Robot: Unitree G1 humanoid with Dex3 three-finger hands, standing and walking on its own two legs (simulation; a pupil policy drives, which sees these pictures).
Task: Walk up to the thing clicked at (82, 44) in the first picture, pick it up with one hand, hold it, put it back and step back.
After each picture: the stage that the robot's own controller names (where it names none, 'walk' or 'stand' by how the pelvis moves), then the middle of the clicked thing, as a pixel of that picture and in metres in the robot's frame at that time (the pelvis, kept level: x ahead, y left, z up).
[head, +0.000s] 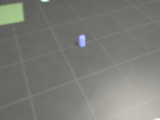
stand; (82, 40) +1.41 +0.06 -0.72
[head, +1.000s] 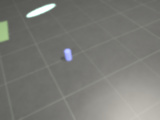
walk; (68, 54) +1.26 +0.31 -0.70
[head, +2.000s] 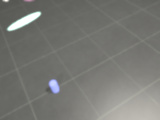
walk; (54, 86) +0.77 +0.39 -0.71
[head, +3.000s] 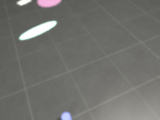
walk; (66, 119) +0.49 +0.21 -0.71
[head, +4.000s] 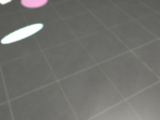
stand; out of the picture +0.36 +0.18 -0.72
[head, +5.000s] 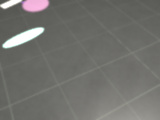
stand; out of the picture +0.34 +0.19 -0.72
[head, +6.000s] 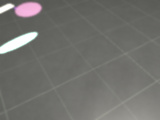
stand; out of the picture +0.34 +0.21 -0.72
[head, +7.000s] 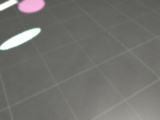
stand; out of the picture +0.34 +0.21 -0.73
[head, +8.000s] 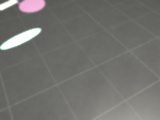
stand; out of the picture +0.34 +0.21 -0.73
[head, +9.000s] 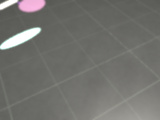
stand; out of the picture +0.34 +0.20 -0.73
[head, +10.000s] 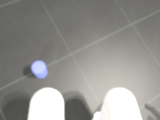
go down; (40, 69) +0.42 +0.19 -0.40
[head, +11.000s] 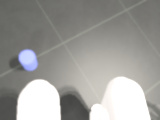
go down; (28, 60) +0.44 +0.21 -0.31
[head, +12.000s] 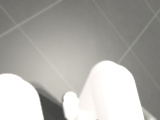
close in; out of the picture +0.43 +0.25 -0.23
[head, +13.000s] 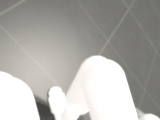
close; out of the picture +0.43 +0.26 -0.23
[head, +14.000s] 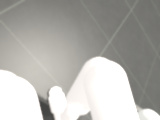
lift; out of the picture +0.41 +0.25 -0.23
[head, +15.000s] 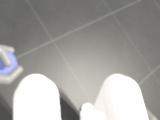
lift; (6, 67) +0.35 +0.25 -0.14
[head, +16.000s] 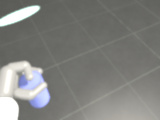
lift; (35, 90) +0.32 +0.17 +0.02
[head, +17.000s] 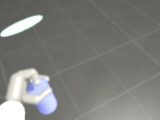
hold; (43, 96) +0.31 +0.16 -0.02
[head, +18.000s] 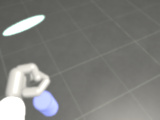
hold; (46, 104) +0.31 +0.16 -0.09
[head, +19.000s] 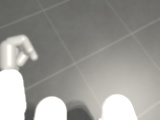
crouch; out of the picture +0.17 +0.21 -0.46
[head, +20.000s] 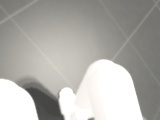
lower; out of the picture +0.03 +0.53 -0.27
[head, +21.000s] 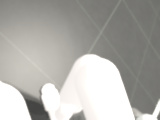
lower; out of the picture -0.15 +0.80 -0.26
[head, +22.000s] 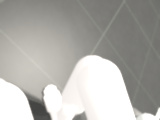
lower; out of the picture -0.30 +1.07 -0.26
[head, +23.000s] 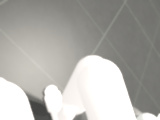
lower; out of the picture -0.43 +1.34 -0.26
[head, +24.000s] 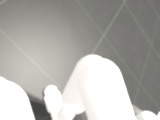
lower; out of the picture -0.57 +1.59 -0.25
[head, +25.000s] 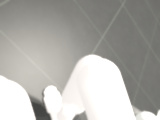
open; out of the picture -0.70 +1.84 -0.25
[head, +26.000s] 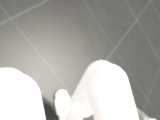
stand; out of the picture -0.80 +2.08 -0.26
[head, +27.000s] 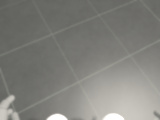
stand; out of the picture -0.37 +2.52 -0.57
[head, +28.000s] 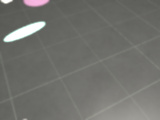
stand; out of the picture -0.40 +2.78 -0.69
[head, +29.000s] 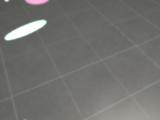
stand; out of the picture -0.46 +3.02 -0.69
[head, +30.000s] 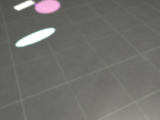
stand; out of the picture -0.47 +3.24 -0.74
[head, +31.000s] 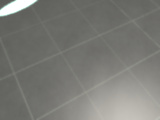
walk; out of the picture -0.61 +3.36 -0.73
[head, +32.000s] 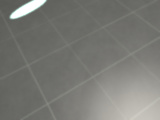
walk; out of the picture -0.75 +3.50 -0.73
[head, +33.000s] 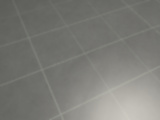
walk; out of the picture -0.13 +3.85 -0.72
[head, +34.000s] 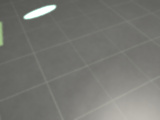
stand; out of the picture -0.12 +4.04 -0.73
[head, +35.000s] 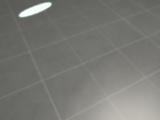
stand; out of the picture -0.22 +4.24 -0.75
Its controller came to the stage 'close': yes
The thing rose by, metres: 0.70
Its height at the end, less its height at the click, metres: -0.02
